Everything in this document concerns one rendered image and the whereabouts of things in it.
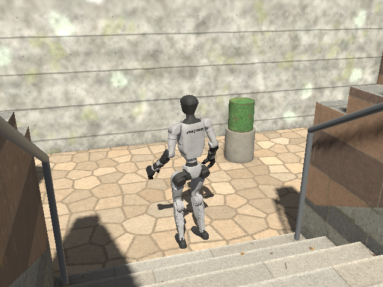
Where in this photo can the stairs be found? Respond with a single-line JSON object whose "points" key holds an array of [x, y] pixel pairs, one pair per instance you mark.
{"points": [[277, 261]]}

